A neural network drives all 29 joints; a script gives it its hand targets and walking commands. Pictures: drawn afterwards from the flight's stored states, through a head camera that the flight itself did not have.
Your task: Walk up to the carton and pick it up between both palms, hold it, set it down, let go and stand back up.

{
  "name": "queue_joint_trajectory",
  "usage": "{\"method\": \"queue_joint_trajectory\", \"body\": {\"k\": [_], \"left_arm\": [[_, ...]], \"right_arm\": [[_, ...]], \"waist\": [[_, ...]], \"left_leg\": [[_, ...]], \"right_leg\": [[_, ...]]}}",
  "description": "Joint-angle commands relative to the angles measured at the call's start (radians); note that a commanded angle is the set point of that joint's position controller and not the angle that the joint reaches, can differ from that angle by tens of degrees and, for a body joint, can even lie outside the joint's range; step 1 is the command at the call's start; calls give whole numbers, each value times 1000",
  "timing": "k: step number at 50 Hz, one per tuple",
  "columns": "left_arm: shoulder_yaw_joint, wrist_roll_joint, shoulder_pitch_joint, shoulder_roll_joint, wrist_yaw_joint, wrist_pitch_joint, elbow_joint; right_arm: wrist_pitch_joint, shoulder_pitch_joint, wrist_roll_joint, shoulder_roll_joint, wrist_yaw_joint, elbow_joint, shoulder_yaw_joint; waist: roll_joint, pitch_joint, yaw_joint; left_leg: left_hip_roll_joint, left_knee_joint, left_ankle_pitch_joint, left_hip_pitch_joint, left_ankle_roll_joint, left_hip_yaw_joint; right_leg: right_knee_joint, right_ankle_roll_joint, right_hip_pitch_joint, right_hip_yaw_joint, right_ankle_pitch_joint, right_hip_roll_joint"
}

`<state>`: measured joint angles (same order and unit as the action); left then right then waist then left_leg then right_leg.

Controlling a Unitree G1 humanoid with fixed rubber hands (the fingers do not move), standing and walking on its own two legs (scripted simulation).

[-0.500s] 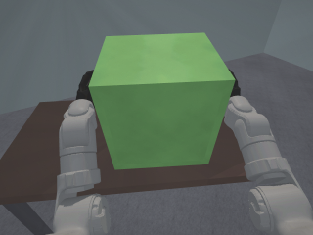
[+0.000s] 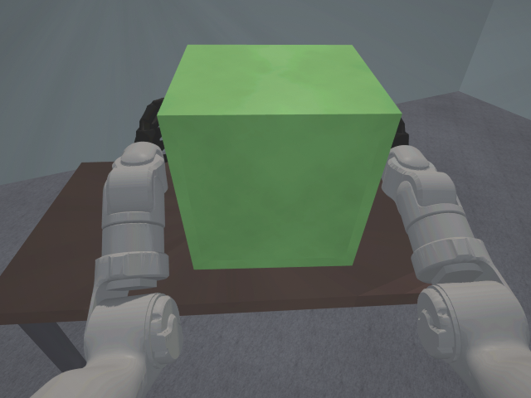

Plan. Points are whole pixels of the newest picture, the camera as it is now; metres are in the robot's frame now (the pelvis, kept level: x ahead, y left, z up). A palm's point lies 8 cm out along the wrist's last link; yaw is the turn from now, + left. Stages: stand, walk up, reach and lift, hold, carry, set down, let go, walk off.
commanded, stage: hold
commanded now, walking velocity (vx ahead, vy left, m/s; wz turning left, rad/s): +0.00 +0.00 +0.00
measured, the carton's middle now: (272, 158) +0.42 +0.00 +0.20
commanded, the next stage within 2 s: none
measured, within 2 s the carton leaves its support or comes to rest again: neither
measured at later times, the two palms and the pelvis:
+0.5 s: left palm (147, 141) +0.37 +0.18 +0.26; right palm (403, 129) +0.38 -0.17 +0.27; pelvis +0.03 +0.00 +0.00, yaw +0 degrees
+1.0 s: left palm (141, 131) +0.36 +0.18 +0.28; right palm (403, 128) +0.37 -0.17 +0.28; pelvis +0.00 +0.00 +0.00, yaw +0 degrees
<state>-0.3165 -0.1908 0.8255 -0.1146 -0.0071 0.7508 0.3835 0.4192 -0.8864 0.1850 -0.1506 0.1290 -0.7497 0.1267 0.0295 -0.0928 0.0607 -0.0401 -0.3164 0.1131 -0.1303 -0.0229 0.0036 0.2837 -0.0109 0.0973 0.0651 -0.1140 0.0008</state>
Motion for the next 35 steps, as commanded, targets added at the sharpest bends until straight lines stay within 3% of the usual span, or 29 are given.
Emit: {"method": "queue_joint_trajectory", "body": {"k": [1, 3, 4, 8, 9, 12, 13, 14, 18, 19, 21, 25, 28, 31, 35], "left_arm": [[406, 196, 760, 557, -134, -66, -158], [417, 205, 761, 556, -132, -62, -192], [435, 210, 784, 561, -129, -57, -209], [436, 223, 740, 536, -127, -34, -228], [456, 225, 748, 555, -130, -27, -277], [425, 214, 731, 515, -129, -5, -327], [446, 212, 736, 521, -131, -1, -361], [445, 221, 706, 520, -135, 6, -373], [435, 204, 650, 511, -147, 41, -393], [437, 191, 647, 506, -149, 48, -423], [420, 185, 641, 492, -155, 68, -404], [411, 179, 688, 511, -171, 76, -394], [397, 186, 730, 505, -170, 72, -365], [408, 189, 775, 509, -170, 60, -362], [364, 183, 773, 513, -175, 57, -276]], "right_arm": [[-41, -916, 147, 571, -138, 357, -309], [-31, -936, 180, 579, -134, 406, -335], [-25, -938, 183, 551, -129, 395, -330], [11, -890, 219, 523, -122, 399, -338], [20, -861, 231, 523, -117, 397, -338], [58, -848, 275, 528, -111, 407, -371], [61, -830, 281, 505, -109, 436, -378], [68, -821, 299, 512, -106, 448, -380], [95, -785, 317, 473, -87, 509, -396], [101, -765, 318, 464, -85, 514, -396], [122, -758, 317, 456, -91, 497, -371], [137, -791, 301, 493, -111, 489, -362], [129, -851, 298, 510, -117, 498, -365], [123, -877, 285, 529, -123, 496, -361], [121, -915, 265, 533, -122, 476, -344]], "waist": [[-44, -429, 9], [-66, -461, 5], [-81, -469, 22], [-75, -431, 30], [-105, -440, 47], [-82, -437, 29], [-98, -426, 43], [-109, -443, 38], [-97, -406, 52], [-128, -392, 54], [-103, -348, 61], [-115, -332, 42], [-76, -358, 22], [-85, -375, 16], [-26, -376, 0]], "left_leg": [[76, 26, -44, 135, 26, 0], [85, 21, -64, 119, 25, 5], [76, 11, -92, 136, 19, -3], [78, 6, -169, 132, 11, -18], [76, -1, -194, 147, -3, -12], [75, -26, -262, 143, -5, -19], [77, -27, -290, 160, -15, -21], [81, -37, -318, 168, -23, -15], [79, -50, -379, 165, -30, -28], [77, -44, -376, 169, -34, -27], [76, -29, -323, 136, -36, -23], [71, -9, -227, 92, -28, -17], [71, -10, -192, 88, -18, -5], [69, 4, -158, 76, -15, -8], [72, 20, -97, 49, 9, -2]], "right_leg": [[-51, 35, -99, -41, 30, 48], [-41, 36, -127, -47, 63, 45], [-40, 31, -128, -34, 62, 51], [-42, 36, -141, -50, 144, 60], [-31, 34, -139, -44, 161, 64], [-19, 39, -170, -50, 232, 72], [-15, 42, -163, -51, 246, 72], [-14, 44, -166, -52, 278, 76], [-7, 46, -199, -54, 342, 84], [-13, 44, -181, -57, 332, 80], [-19, 42, -172, -56, 290, 81], [-25, 26, -151, -59, 192, 66], [-28, 30, -156, -54, 172, 64], [-31, 31, -154, -52, 132, 63], [-31, 35, -176, -64, 107, 66]]}}
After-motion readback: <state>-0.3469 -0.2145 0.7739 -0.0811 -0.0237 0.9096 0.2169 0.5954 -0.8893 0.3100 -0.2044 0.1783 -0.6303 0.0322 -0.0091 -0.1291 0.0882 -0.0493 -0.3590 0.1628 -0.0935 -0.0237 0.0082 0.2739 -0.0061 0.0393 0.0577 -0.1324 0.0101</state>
